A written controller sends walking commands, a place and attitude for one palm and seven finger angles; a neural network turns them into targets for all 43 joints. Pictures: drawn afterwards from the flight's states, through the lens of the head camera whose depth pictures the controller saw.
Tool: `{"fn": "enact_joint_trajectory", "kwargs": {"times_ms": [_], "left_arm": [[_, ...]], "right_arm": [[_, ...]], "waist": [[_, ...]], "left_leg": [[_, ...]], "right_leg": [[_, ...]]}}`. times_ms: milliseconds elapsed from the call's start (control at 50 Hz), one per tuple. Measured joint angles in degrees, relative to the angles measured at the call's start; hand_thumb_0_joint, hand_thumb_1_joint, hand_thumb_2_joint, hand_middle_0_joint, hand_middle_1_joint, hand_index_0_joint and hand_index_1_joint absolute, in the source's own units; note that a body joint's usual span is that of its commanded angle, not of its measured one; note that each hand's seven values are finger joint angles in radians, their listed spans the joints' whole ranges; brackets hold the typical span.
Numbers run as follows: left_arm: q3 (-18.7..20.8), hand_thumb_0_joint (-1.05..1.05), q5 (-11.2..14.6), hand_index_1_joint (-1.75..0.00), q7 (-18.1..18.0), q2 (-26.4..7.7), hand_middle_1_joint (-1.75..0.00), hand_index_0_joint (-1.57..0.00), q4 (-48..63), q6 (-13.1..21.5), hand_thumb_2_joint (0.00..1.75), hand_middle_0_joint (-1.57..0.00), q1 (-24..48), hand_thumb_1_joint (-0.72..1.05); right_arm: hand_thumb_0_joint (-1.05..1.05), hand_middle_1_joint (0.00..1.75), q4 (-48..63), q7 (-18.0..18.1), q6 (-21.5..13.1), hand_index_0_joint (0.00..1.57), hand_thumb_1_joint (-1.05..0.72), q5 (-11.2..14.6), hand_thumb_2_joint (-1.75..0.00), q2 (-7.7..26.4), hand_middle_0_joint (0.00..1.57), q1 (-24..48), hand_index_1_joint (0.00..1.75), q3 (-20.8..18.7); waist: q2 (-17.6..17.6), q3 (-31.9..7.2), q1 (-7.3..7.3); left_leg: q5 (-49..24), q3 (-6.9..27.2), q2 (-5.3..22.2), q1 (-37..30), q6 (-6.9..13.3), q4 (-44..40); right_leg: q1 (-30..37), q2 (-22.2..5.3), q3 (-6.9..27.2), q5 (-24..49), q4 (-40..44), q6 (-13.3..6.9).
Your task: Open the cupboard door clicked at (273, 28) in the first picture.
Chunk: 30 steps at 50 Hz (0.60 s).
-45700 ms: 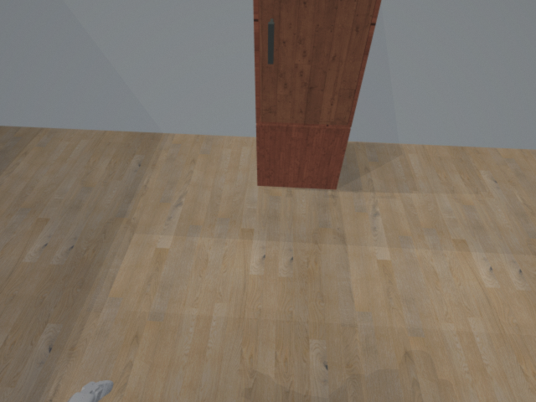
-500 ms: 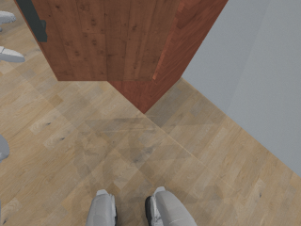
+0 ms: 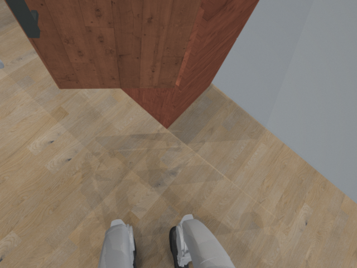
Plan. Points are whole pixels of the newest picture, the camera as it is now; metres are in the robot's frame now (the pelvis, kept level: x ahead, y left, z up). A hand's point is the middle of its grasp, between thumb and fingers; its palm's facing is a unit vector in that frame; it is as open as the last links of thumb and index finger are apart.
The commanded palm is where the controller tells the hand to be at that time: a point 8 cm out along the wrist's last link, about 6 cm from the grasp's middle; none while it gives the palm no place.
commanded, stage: slide the fingers in behind the handle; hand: left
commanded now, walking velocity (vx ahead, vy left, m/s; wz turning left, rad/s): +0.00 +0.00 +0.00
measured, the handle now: out of the picture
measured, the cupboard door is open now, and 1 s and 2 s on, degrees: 48 48 48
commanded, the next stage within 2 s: close the thumb around the handle in 1.70 s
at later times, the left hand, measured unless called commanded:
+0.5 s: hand out of the picture +0.56 +0.27 +0.09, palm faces -0.01 -1.00 +0.01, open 14.0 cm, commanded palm +0.55 +0.29 +0.09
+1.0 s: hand (7, 27) +0.54 +0.24 +0.10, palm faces +0.05 -1.00 -0.01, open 14.0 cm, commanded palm +0.53 +0.26 +0.09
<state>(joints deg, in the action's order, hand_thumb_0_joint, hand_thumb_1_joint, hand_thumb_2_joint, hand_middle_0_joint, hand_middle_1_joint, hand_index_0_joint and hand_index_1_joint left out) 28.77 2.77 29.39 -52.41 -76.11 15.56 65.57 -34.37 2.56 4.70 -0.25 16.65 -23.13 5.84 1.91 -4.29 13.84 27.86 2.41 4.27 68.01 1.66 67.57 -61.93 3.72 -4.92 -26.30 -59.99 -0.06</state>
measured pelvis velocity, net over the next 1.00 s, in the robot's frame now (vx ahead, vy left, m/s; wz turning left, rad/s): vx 0.01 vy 0.00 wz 0.02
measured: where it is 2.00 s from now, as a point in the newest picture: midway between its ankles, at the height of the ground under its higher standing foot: (155, 263)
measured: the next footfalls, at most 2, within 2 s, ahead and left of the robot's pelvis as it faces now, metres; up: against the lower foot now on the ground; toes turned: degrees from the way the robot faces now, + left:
none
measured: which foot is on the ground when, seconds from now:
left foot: down 0.00-1.00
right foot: down 0.00-1.00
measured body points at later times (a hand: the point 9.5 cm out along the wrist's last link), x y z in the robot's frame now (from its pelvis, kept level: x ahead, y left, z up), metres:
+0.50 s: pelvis +0.01 +0.01 +0.01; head +0.18 +0.06 +0.42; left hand +0.55 +0.32 +0.10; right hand -0.02 -0.24 -0.08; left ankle +0.02 +0.10 -0.64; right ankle +0.01 -0.13 -0.64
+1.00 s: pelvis +0.01 +0.00 +0.01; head +0.17 +0.04 +0.43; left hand +0.54 +0.30 +0.10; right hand -0.01 -0.27 -0.09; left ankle +0.02 +0.10 -0.64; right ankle +0.01 -0.13 -0.64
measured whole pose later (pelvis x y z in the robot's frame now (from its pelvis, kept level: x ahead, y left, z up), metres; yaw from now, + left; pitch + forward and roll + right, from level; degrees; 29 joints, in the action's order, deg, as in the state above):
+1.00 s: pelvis +0.01 +0.00 +0.01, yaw +1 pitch +26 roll -6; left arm 25.1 4.1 19.2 -40.0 -72.1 18.5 60.7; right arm -35.9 0.1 4.2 -1.4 15.8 -23.7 3.4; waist 2.2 -5.5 12.4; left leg 27.5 1.7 3.5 63.0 1.4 64.5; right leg -57.6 3.0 -4.2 -26.5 -58.2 -0.2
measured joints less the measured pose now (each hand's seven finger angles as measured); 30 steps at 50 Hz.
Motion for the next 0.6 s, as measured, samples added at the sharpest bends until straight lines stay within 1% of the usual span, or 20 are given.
{"fn": "enact_joint_trajectory", "kwargs": {"times_ms": [60,140,220,320,420,480,540,600], "left_arm": [[0.7,-0.01,0.1,-1.20,0.0,0.2,-1.20,-0.30,0.3,0.3,0.30,-0.30,0.4,-0.50],[0.5,-0.01,-0.8,-1.20,-0.9,0.0,-1.20,-0.30,0.4,-0.3,0.30,-0.30,0.9,-0.50],[0.2,-0.01,-0.8,-1.20,-1.7,0.6,-1.20,-0.30,1.3,-0.7,0.30,-0.30,0.3,-0.50],[-0.8,-0.01,-0.5,-1.20,-2.4,2.6,-1.20,-0.30,2.3,-1.0,0.30,-0.30,0.2,-0.50],[-1.6,-0.01,0.2,-1.20,-3.6,5.6,-1.20,-0.30,4.4,-0.6,0.30,-0.30,-1.1,-0.50],[-2.3,-0.01,0.4,-1.20,-4.6,7.2,-1.20,-0.30,4.0,-0.9,0.30,-0.30,-1.4,-0.50],[-1.6,-0.01,-0.1,-1.20,-5.6,8.1,-1.20,-0.30,3.8,-1.1,0.30,-0.30,-2.3,-0.50],[-0.8,-0.01,-0.2,-1.20,-6.7,9.0,-1.20,-0.30,4.7,-0.1,0.30,-0.30,-4.0,-0.50]], "right_arm": [[0.00,0.30,0.0,0.0,-0.2,0.20,-0.90,-0.1,-0.90,0.1,0.20,0.4,0.30,0.1],[0.00,0.30,0.4,0.0,-0.3,0.20,-0.90,-0.2,-0.90,0.0,0.20,0.6,0.30,0.1],[0.00,0.30,0.4,-0.3,-0.2,0.20,-0.91,-0.3,-0.90,-0.3,0.20,0.3,0.30,0.1],[0.00,0.30,-0.2,-0.7,-0.4,0.20,-0.90,-0.6,-0.90,-0.9,0.20,-0.3,0.30,0.1],[0.00,0.30,-0.7,-1.5,-0.3,0.20,-0.90,-1.0,-0.90,-1.4,0.20,-1.2,0.30,-0.5],[0.00,0.30,-0.7,-1.8,-0.2,0.20,-0.90,-1.0,-0.90,-1.6,0.20,-1.5,0.30,-0.6],[0.00,0.30,-0.4,-2.0,-0.2,0.21,-0.90,-1.2,-0.90,-1.5,0.20,-1.7,0.30,-0.7],[0.00,0.30,-0.1,-2.3,-0.2,0.20,-0.90,-1.3,-0.90,-1.4,0.20,-1.9,0.30,-1.1]], "waist": [[-0.1,-0.1,0.32],[0.0,0.0,0.80],[0.1,0.0,0.66],[0.3,-0.2,0.31],[0.6,-0.7,-0.06],[0.6,-1.0,-0.12],[0.7,-1.2,0.11],[0.7,-1.4,0.14]], "left_leg": [[0.1,0.0,0.1,0.5,0.1,0.5],[0.3,0.1,0.0,1.0,0.3,0.9],[0.3,-0.2,-0.1,0.8,0.5,0.7],[0.2,-0.3,-0.5,0.3,0.7,0.0],[0.1,-0.4,-0.8,-0.8,0.8,-0.9],[0.0,-0.5,-0.9,-1.8,0.9,-1.6],[0.0,-0.8,-0.8,-2.5,0.9,-2.0],[0.1,-1.2,-0.6,-3.3,0.9,-2.5]], "right_leg": [[-0.4,0.1,0.0,0.0,-0.3,0.1],[-0.8,0.0,-0.1,0.0,-0.5,0.3],[-0.6,-0.1,0.2,0.1,-0.1,0.5],[0.0,-0.4,0.3,0.1,0.6,0.8],[1.2,-0.7,0.4,0.2,1.6,0.9],[2.1,-0.8,0.5,0.2,2.1,1.0],[2.7,-0.8,0.8,0.3,2.5,1.0],[3.2,-0.6,1.2,0.3,2.7,1.0]]}}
